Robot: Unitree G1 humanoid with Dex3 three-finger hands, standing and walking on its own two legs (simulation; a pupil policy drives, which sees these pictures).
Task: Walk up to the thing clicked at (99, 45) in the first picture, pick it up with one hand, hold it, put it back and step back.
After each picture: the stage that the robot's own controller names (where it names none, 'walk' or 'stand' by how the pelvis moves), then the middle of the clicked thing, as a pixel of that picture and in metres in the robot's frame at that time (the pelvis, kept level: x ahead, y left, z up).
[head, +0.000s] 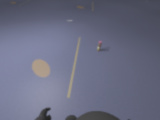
stand; (99, 46) +1.58 -0.22 -0.65
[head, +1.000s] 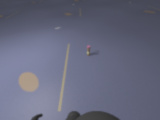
walk; (88, 50) +1.47 +0.13 -0.63
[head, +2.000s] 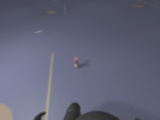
walk; (76, 63) +0.97 +0.29 -0.65
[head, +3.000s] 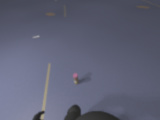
walk; (76, 79) +0.64 +0.24 -0.64
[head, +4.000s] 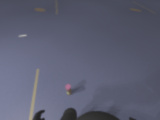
walk; (68, 90) +0.44 +0.23 -0.63
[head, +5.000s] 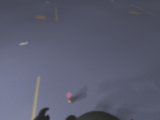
stand; (70, 98) +0.37 +0.23 -0.65
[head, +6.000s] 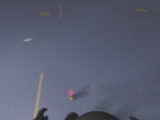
stand; (72, 95) +0.38 +0.21 -0.65
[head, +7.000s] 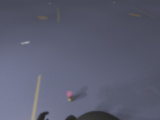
stand; (70, 96) +0.40 +0.22 -0.66
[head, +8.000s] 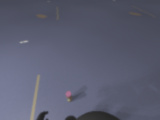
stand; (69, 96) +0.39 +0.23 -0.66
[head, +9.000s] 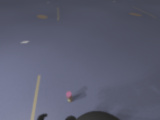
stand; (69, 97) +0.39 +0.23 -0.66
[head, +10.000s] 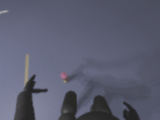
go down; (65, 78) +0.41 +0.24 -0.51
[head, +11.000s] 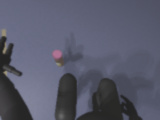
go down; (59, 59) +0.45 +0.28 -0.26
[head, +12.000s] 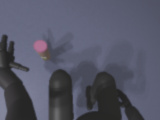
close in; (43, 52) +0.44 +0.30 -0.20
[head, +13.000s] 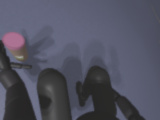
close; (18, 50) +0.42 +0.33 -0.15
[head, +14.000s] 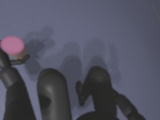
lift; (18, 52) +0.40 +0.33 -0.15
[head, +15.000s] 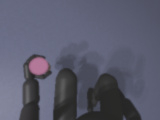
lift; (43, 66) +0.30 +0.30 -0.09
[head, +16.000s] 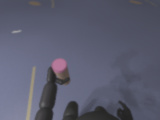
lift; (63, 74) +0.31 +0.18 +0.05
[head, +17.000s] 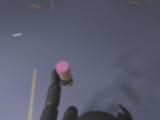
hold; (66, 76) +0.32 +0.16 +0.02
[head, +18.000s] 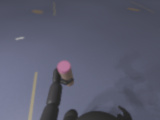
hold; (67, 75) +0.32 +0.16 +0.03
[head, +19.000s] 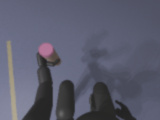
crouch; (52, 56) +0.43 +0.24 -0.06
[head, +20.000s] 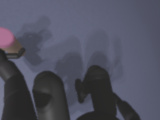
lower; (12, 46) +0.43 +0.33 -0.17
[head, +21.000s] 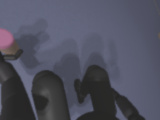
lower; (9, 47) +0.43 +0.34 -0.16
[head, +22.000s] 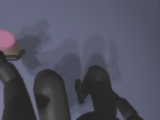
lower; (11, 48) +0.42 +0.34 -0.16
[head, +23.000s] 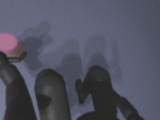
lower; (14, 50) +0.41 +0.34 -0.16
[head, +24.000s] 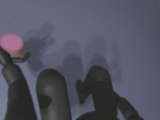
loosen; (18, 50) +0.41 +0.33 -0.16
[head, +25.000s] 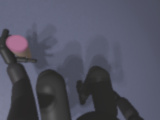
withdraw; (22, 51) +0.42 +0.32 -0.17
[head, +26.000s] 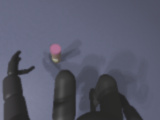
walk; (56, 55) +0.45 +0.27 -0.22
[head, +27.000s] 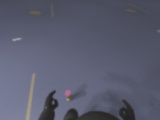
stand; (68, 96) +0.38 +0.20 -0.58
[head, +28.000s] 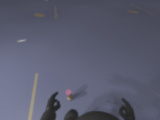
stand; (69, 95) +0.40 +0.22 -0.60
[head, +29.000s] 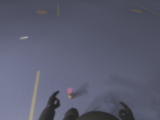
stand; (70, 93) +0.40 +0.21 -0.61
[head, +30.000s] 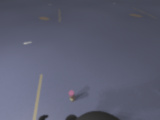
walk; (72, 96) +0.42 +0.21 -0.66
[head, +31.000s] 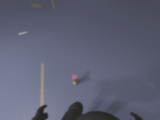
walk; (75, 80) +0.54 +0.21 -0.64
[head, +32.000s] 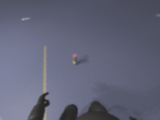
walk; (74, 60) +0.86 +0.21 -0.62
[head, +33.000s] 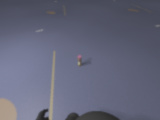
stand; (79, 61) +1.07 +0.20 -0.63
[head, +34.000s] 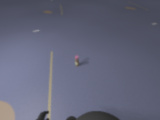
stand; (76, 61) +1.05 +0.24 -0.66
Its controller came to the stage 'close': yes
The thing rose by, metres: 0.67
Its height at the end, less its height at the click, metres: +0.00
